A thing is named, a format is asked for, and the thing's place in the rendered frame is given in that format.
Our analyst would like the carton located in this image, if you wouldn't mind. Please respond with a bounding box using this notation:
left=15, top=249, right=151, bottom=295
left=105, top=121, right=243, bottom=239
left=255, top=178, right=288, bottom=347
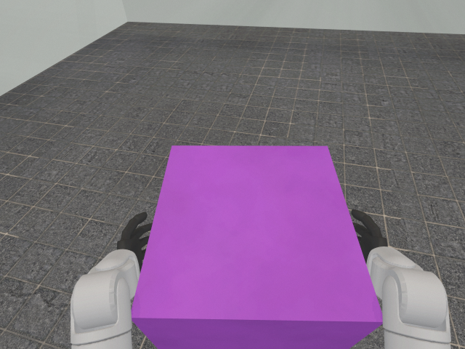
left=131, top=145, right=383, bottom=349

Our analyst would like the right robot hand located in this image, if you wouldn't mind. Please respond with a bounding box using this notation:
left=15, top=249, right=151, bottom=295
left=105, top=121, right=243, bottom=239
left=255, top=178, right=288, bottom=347
left=351, top=209, right=387, bottom=263

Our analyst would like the right robot forearm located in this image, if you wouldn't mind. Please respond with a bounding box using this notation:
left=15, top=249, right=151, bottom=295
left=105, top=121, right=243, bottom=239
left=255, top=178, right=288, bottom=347
left=366, top=246, right=451, bottom=349

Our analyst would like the left robot forearm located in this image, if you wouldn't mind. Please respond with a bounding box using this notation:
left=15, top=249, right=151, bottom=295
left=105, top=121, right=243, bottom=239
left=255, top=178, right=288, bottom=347
left=70, top=249, right=140, bottom=349

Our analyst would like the left robot hand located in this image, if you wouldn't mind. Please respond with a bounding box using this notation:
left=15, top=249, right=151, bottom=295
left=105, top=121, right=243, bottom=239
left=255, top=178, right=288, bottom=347
left=117, top=212, right=152, bottom=272

